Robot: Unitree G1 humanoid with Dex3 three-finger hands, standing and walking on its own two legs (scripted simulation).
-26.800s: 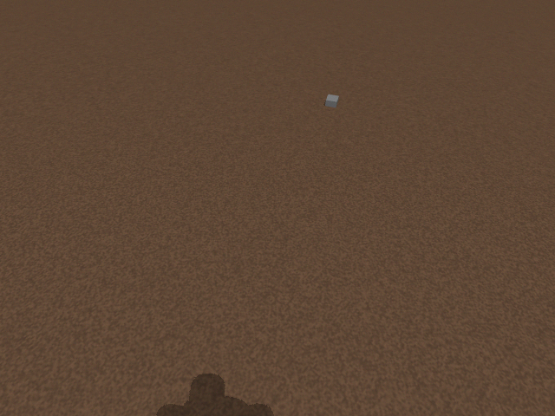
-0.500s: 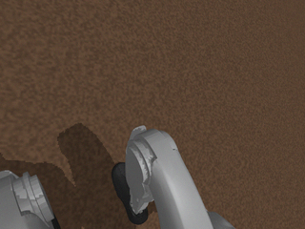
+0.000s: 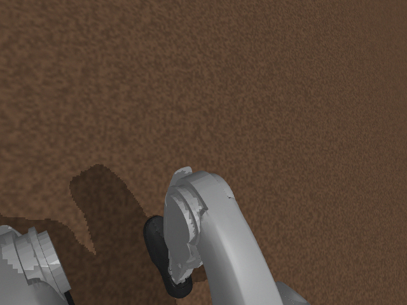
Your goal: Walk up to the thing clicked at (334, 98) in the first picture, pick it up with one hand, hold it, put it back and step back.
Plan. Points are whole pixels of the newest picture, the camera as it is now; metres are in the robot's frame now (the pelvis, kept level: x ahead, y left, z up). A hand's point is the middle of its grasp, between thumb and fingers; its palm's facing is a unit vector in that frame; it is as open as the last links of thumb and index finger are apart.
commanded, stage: open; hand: left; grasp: from above
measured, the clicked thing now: out of the picture +0.45 +0.31 -0.28
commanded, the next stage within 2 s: withdraw in 0.48 s
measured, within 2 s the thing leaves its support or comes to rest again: rests again in 0.80 s
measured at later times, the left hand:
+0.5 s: hand out of the picture +0.44 +0.31 -0.25, palm faces -0.48 -0.14 -0.87, open 14.1 cm
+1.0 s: hand out of the picture +0.48 +0.33 -0.14, palm faces -0.24 -0.06 -0.97, open 14.1 cm
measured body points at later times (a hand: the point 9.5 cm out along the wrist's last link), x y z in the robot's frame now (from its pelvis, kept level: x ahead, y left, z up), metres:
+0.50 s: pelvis +0.00 +0.00 +0.00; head +0.27 +0.13 +0.33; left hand +0.46 +0.31 -0.20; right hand +0.05 -0.25 -0.05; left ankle +0.06 +0.12 -0.26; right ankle +0.12 -0.12 -0.26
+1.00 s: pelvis +0.01 -0.01 +0.02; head +0.25 +0.09 +0.39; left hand +0.49 +0.33 -0.08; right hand +0.07 -0.26 -0.07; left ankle +0.06 +0.12 -0.26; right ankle +0.12 -0.12 -0.26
